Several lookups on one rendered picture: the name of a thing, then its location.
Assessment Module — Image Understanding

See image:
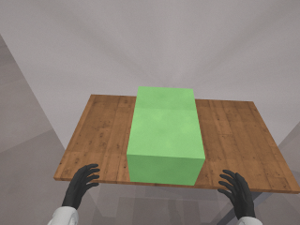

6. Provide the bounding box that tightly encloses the left robot forearm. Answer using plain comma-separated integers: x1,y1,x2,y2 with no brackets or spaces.
47,206,79,225

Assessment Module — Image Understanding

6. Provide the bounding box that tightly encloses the left robot hand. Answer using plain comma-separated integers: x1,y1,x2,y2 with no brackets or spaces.
62,163,100,210

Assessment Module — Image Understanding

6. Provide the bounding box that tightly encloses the carton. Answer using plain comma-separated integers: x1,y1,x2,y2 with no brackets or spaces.
127,86,205,186

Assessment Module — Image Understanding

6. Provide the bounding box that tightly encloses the right robot hand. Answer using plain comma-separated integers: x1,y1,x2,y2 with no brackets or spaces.
217,170,256,220

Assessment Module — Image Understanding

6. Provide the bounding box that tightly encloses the table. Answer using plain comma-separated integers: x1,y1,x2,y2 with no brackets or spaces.
53,94,300,225

